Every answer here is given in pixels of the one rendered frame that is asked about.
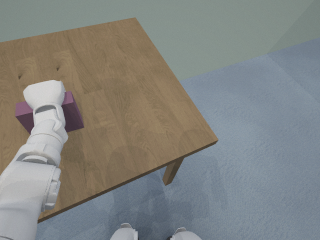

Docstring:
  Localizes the robot left hand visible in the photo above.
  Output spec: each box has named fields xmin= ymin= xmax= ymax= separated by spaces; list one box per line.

xmin=23 ymin=80 xmax=66 ymax=110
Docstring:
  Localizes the left robot upper arm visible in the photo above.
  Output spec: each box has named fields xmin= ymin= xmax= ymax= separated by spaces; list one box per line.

xmin=0 ymin=160 xmax=61 ymax=240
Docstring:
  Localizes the robot left thigh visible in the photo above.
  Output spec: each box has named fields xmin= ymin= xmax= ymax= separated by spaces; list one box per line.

xmin=110 ymin=227 xmax=138 ymax=240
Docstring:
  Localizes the table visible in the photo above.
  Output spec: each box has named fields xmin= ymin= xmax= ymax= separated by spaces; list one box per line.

xmin=0 ymin=17 xmax=219 ymax=224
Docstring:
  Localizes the right robot shin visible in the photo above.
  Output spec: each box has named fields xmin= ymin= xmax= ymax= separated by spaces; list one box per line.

xmin=174 ymin=227 xmax=186 ymax=235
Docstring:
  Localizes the sponge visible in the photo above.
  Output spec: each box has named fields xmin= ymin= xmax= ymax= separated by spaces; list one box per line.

xmin=15 ymin=91 xmax=84 ymax=135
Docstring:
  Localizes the left robot forearm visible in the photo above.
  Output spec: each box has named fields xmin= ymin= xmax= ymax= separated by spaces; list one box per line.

xmin=0 ymin=102 xmax=68 ymax=189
